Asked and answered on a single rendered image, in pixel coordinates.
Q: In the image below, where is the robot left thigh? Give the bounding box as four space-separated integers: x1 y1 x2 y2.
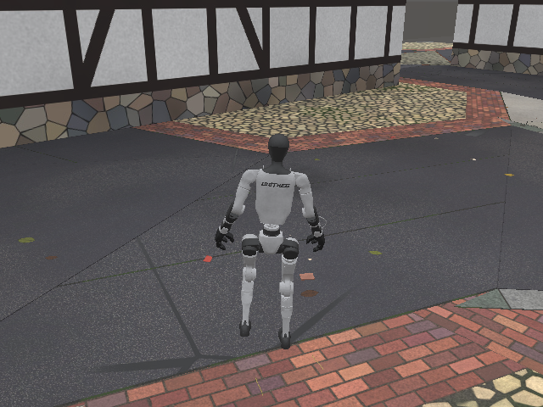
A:
242 234 260 282

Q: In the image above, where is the robot left shin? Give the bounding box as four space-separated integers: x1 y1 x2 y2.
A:
241 267 254 326

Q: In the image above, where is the robot left hand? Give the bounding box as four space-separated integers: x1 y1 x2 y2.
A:
215 228 234 250

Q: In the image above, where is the robot right hand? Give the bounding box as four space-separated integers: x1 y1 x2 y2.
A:
306 233 325 252

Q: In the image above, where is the robot right upper arm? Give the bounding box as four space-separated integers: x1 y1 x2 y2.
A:
294 172 315 218

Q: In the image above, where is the right robot forearm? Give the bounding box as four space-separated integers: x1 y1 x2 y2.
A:
306 205 322 237

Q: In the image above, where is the robot left upper arm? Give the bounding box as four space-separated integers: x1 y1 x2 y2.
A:
231 170 259 215

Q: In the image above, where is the left robot forearm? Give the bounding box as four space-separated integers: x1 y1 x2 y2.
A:
219 201 238 234

